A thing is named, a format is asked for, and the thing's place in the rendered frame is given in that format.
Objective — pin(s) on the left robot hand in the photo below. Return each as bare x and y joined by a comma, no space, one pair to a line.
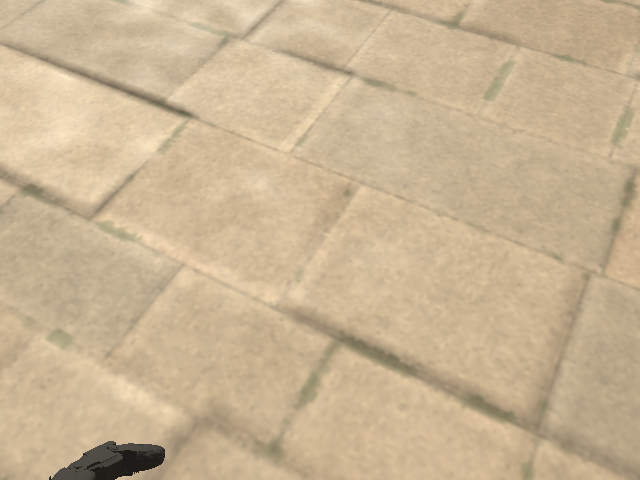
110,461

